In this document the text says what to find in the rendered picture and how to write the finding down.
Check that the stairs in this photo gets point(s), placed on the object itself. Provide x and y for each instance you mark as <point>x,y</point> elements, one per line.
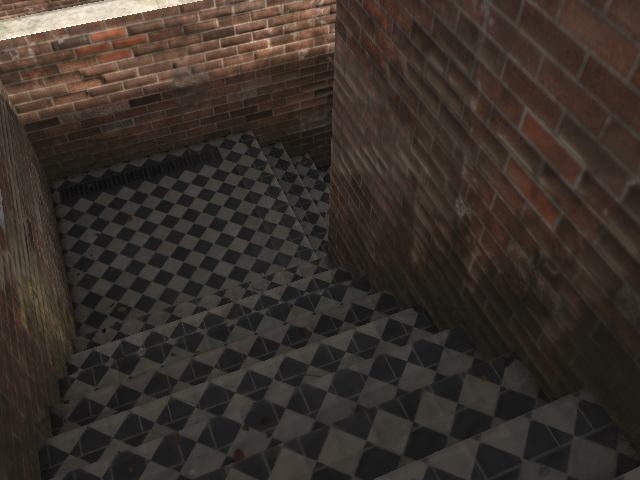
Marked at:
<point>307,190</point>
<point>308,374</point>

